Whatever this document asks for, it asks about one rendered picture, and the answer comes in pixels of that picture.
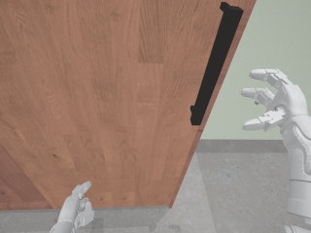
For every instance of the robot right hand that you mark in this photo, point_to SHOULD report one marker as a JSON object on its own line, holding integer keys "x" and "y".
{"x": 290, "y": 100}

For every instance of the wardrobe door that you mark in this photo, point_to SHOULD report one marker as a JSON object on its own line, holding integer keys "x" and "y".
{"x": 100, "y": 91}
{"x": 15, "y": 186}

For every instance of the right robot forearm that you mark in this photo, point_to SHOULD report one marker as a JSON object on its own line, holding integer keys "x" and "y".
{"x": 296, "y": 133}

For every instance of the left robot forearm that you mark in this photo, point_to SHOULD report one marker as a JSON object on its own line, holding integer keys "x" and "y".
{"x": 64, "y": 227}

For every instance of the handle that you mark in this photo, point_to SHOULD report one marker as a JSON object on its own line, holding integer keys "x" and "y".
{"x": 227, "y": 29}

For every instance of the robot left hand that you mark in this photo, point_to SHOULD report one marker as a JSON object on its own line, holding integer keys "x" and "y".
{"x": 72, "y": 207}

